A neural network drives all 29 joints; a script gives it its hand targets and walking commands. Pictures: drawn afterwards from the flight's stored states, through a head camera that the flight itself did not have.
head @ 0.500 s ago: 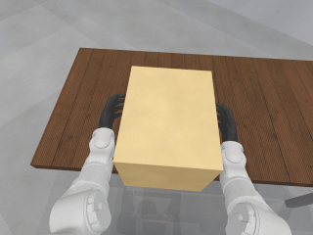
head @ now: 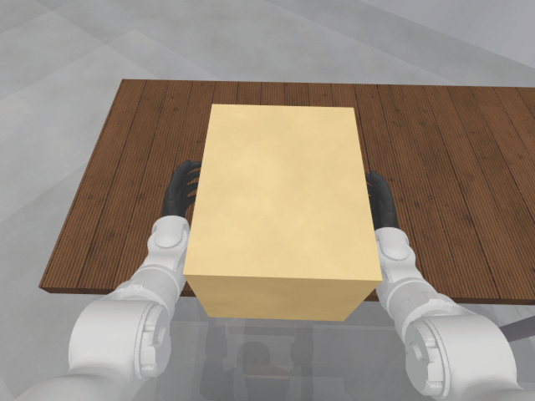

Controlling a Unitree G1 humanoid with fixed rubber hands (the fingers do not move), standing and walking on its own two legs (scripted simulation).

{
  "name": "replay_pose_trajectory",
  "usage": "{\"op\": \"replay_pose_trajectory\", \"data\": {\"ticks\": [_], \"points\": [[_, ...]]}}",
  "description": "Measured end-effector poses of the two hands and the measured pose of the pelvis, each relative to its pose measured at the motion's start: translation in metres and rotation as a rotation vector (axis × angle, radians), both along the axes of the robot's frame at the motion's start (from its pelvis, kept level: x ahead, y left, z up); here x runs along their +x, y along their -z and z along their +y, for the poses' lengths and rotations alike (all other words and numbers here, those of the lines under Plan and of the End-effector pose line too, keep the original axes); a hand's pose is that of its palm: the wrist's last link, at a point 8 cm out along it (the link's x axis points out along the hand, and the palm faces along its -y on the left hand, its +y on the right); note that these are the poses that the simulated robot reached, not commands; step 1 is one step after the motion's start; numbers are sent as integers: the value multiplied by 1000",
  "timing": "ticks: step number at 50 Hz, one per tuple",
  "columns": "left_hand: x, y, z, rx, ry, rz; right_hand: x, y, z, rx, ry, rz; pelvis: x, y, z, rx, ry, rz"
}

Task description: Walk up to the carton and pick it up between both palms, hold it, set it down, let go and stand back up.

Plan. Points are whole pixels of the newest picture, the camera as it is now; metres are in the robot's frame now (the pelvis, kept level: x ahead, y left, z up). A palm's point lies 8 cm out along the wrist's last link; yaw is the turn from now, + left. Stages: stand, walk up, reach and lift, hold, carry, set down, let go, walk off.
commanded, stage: set down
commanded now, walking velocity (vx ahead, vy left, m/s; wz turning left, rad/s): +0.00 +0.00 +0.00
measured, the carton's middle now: (279, 215) +0.41 -0.01 -0.02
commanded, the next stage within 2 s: none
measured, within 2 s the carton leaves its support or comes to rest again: neither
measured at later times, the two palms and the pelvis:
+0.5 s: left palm (157, 198) +0.42 +0.18 +0.03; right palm (428, 211) +0.40 -0.24 +0.02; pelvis -0.04 -0.01 -0.03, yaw +0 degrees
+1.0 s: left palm (127, 146) +0.43 +0.19 +0.14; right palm (461, 159) +0.41 -0.24 +0.13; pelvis -0.02 -0.01 +0.01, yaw +1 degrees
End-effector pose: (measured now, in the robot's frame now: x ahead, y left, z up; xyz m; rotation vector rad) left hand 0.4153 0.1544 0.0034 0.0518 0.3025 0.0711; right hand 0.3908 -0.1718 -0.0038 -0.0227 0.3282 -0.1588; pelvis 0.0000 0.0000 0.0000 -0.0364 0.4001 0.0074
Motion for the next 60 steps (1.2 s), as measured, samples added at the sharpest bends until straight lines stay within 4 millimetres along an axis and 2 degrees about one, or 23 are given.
{"op": "replay_pose_trajectory", "data": {"ticks": [4,13,17,22,29,35,41,52,60], "points": [[3,-1,9,24,-1,-8,6,1,-10,6,21,-13,-4,9,1,-7,-1,20],[-1,0,32,48,-22,-22,5,-4,-58,-29,69,-38,-19,23,-1,-5,2,53],[1,-2,36,43,-23,-45,3,-4,-71,-28,57,-34,-27,28,-5,3,7,70],[5,-14,30,29,3,-80,4,-12,-69,4,12,-76,-33,29,-8,9,8,87],[4,-50,21,2,37,-75,2,-42,-64,23,-12,-87,-36,16,-12,17,17,25],[6,-91,31,9,6,-79,5,-80,-66,14,4,-76,-34,4,-14,25,15,-43],[14,-124,42,29,-14,-93,16,-113,-62,11,9,-76,-30,-2,-14,24,0,-75],[17,-136,34,29,50,-76,17,-134,-68,39,25,-77,-19,-13,-10,13,-4,-151],[6,-144,36,28,47,-47,6,-139,-74,27,14,-69,-14,-21,-10,21,11,-230]]}}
